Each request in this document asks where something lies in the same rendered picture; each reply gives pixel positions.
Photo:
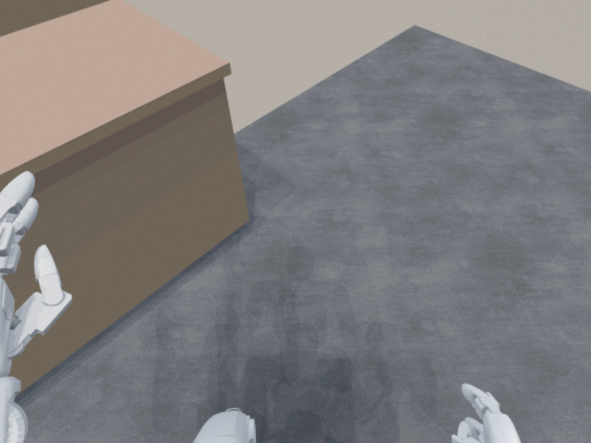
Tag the left robot thigh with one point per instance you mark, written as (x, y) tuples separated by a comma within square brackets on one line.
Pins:
[(228, 427)]

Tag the counter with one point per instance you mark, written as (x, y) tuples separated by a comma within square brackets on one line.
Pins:
[(126, 127)]

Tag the robot left hand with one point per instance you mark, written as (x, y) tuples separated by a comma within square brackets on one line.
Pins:
[(17, 213)]

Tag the left robot forearm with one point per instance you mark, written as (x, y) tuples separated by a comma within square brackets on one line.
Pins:
[(13, 420)]

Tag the robot right hand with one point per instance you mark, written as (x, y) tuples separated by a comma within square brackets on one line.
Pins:
[(497, 427)]

